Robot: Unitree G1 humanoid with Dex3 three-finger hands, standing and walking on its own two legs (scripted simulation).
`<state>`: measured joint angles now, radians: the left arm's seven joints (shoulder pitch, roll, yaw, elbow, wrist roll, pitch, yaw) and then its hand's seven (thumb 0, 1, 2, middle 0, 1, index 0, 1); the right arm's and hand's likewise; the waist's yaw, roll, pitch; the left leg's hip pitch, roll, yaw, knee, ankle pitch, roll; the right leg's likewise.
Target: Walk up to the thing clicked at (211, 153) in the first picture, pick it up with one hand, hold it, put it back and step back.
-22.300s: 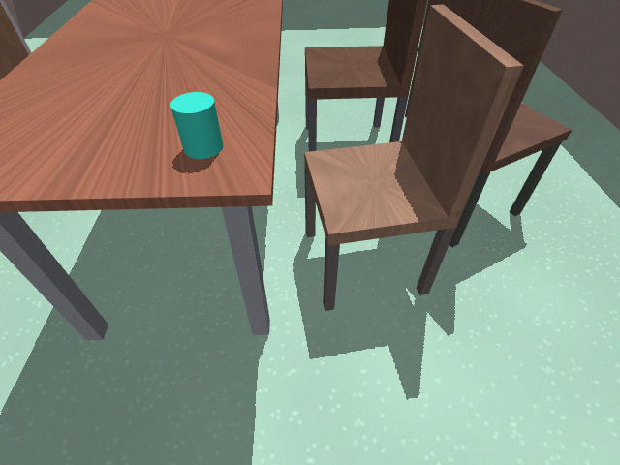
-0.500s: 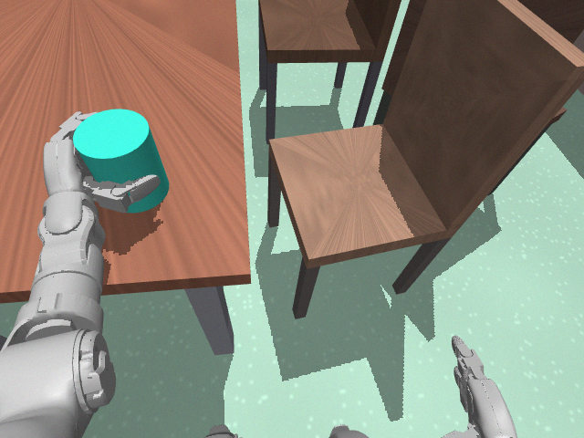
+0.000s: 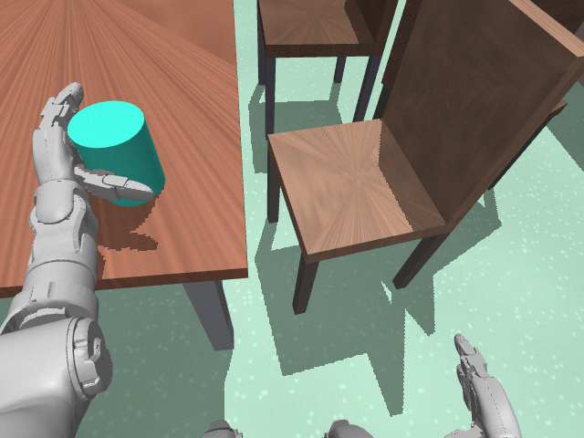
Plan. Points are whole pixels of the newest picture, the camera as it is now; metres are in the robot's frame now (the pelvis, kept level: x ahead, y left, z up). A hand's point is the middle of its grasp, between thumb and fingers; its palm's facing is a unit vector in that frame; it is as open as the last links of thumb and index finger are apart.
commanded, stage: withdraw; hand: left
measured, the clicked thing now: (121, 155) +0.50 +0.20 +0.09
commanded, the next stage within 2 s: rise in 0.32 s
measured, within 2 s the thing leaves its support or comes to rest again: neither
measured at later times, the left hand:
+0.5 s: hand out of the picture +0.49 +0.29 +0.21, palm faces +0.27 -0.96 -0.11, open 17.6 cm
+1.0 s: hand out of the picture +0.35 +0.32 +0.18, palm faces +0.37 -0.85 -0.36, open 17.6 cm
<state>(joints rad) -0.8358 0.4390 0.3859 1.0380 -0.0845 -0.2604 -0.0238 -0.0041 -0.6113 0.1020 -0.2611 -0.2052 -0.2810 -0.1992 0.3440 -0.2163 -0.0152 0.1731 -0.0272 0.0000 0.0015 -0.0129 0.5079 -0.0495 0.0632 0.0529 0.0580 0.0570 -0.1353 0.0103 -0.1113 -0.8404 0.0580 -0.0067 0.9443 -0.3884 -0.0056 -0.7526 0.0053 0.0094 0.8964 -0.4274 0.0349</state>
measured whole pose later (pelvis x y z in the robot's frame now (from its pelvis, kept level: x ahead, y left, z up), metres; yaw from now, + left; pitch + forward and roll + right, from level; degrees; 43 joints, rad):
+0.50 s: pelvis +0.02 +0.00 +0.02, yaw +0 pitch +12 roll -2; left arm -0.88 0.66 0.40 1.04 -0.06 0.00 -0.17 -0.01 -0.57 0.02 -0.04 -0.04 -0.06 -0.03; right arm 0.35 -0.24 -0.01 0.28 0.04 0.00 -0.02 -0.01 0.53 -0.05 0.06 0.05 0.06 0.06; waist -0.10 0.03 -0.14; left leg -0.64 0.05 0.01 0.81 -0.37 0.00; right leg -0.55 0.00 0.02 0.75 -0.40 0.04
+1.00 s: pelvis +0.02 +0.01 +0.04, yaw +1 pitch +5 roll -2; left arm -0.18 0.49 0.35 0.27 -0.04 -0.01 -0.01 -0.01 -0.57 0.02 -0.06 -0.04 -0.07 -0.05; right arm 0.35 -0.26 -0.09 0.39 0.06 -0.04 0.00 -0.01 0.51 -0.06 0.06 0.06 0.06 0.06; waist 0.00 0.05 -0.09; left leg -0.46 0.03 0.01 0.70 -0.33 0.01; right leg -0.36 -0.02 0.01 0.62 -0.35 0.05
